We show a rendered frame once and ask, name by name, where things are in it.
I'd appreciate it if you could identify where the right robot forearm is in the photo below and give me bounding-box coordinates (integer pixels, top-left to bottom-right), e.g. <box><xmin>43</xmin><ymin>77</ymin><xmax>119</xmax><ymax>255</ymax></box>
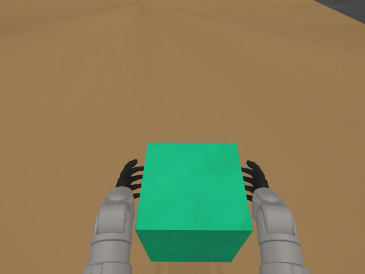
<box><xmin>252</xmin><ymin>187</ymin><xmax>311</xmax><ymax>274</ymax></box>

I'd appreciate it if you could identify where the left robot hand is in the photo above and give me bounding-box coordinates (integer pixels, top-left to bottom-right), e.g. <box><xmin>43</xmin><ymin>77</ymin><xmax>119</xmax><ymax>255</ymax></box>
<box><xmin>116</xmin><ymin>159</ymin><xmax>144</xmax><ymax>199</ymax></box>

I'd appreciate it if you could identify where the left robot forearm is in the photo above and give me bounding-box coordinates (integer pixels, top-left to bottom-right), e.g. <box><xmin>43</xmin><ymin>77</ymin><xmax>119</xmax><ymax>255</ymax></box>
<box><xmin>82</xmin><ymin>186</ymin><xmax>135</xmax><ymax>274</ymax></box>

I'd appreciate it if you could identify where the right robot hand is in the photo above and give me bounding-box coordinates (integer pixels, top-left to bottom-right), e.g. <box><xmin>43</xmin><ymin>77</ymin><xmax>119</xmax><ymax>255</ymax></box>
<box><xmin>241</xmin><ymin>160</ymin><xmax>269</xmax><ymax>202</ymax></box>

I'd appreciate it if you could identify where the carton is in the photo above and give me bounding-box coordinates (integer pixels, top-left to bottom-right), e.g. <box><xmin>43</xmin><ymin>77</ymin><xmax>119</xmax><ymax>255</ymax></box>
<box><xmin>135</xmin><ymin>143</ymin><xmax>253</xmax><ymax>262</ymax></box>

